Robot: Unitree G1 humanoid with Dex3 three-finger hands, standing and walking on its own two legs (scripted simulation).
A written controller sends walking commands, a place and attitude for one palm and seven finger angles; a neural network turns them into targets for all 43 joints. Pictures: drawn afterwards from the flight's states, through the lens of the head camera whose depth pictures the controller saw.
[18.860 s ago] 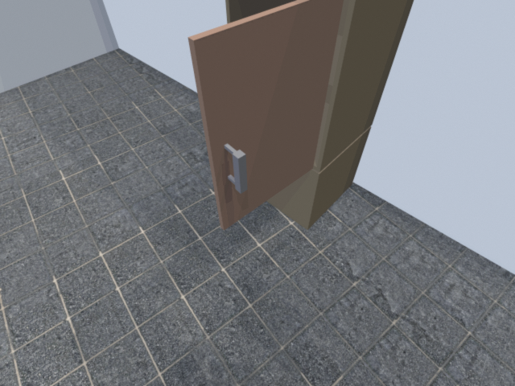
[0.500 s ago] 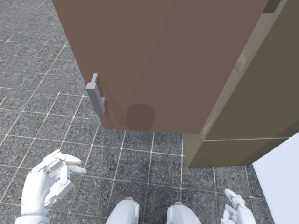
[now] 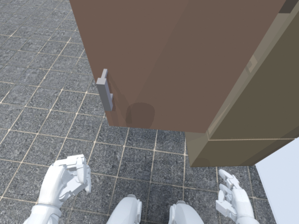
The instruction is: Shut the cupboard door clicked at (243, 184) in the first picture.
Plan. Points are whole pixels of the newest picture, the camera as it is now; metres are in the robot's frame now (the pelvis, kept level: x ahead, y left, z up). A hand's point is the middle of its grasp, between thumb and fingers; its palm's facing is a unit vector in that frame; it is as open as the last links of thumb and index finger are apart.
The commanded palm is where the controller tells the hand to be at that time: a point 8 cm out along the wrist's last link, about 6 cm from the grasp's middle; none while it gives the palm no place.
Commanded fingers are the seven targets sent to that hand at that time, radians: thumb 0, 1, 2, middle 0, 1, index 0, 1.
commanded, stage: raise the hand and make a fist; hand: left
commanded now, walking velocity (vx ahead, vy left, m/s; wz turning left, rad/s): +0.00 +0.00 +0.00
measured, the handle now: (106, 90) +0.47 +0.18 +0.04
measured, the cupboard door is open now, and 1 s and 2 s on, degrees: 84 84 84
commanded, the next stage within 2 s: bring the fist close to the handle in 0.50 s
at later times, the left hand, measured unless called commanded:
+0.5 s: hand (73, 170) +0.23 +0.20 +0.05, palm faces +0.05 -1.00 -0.03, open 3.1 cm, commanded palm +0.20 +0.24 +0.04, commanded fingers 0.00 0.90 0.90 -1.30 -1.50 -1.30 -1.50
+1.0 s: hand (95, 156) +0.27 +0.16 +0.04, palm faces -0.06 -1.00 +0.00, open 3.1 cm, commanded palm +0.26 +0.22 +0.04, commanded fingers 0.00 0.90 0.90 -1.30 -1.50 -1.30 -1.50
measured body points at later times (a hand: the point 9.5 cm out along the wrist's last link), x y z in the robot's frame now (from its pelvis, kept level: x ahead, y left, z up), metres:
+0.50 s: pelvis +0.00 +0.01 +0.00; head +0.08 +0.02 +0.44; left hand +0.22 +0.25 +0.05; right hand +0.19 -0.23 -0.08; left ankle +0.04 +0.08 -0.62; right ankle +0.04 -0.09 -0.62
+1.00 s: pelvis +0.00 +0.00 +0.00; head +0.09 +0.02 +0.44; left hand +0.27 +0.22 +0.04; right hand +0.18 -0.23 -0.08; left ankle +0.04 +0.08 -0.62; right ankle +0.04 -0.09 -0.62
